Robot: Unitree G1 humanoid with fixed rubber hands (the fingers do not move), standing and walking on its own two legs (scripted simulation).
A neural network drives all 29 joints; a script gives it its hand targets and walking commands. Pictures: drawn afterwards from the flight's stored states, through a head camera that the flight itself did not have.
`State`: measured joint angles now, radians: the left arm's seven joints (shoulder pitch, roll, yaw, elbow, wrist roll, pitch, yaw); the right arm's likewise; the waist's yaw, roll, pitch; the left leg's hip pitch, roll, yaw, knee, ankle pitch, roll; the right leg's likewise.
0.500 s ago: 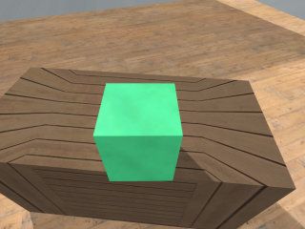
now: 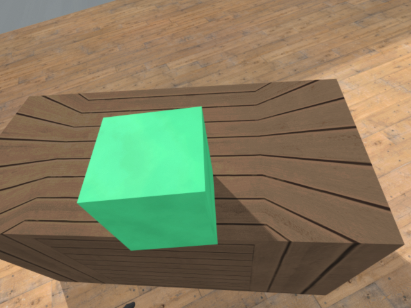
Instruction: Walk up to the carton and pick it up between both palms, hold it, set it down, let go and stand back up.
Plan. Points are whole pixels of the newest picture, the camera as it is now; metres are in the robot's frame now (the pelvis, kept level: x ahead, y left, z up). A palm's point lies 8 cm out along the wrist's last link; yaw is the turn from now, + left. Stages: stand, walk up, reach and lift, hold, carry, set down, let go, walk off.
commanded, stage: walk up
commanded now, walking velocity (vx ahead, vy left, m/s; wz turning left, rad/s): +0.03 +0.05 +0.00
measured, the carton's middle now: (163, 184) +0.37 +0.12 +0.00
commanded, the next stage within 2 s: none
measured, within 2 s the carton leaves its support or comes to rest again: neither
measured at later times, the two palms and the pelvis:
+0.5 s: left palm out of the picture -0.07 +0.32 -0.13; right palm out of the picture +0.08 -0.17 -0.13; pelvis -0.01 +0.08 +0.00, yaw +0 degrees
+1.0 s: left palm out of the picture -0.06 +0.37 -0.13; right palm out of the picture -0.02 -0.09 -0.13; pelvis -0.03 +0.14 +0.01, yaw -1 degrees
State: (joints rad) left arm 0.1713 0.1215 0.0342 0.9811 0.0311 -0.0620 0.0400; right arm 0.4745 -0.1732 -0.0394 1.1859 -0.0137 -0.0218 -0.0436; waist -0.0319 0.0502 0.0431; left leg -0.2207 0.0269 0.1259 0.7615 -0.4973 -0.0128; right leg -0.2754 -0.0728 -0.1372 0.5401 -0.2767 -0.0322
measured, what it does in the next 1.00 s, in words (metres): steps to the left: left foot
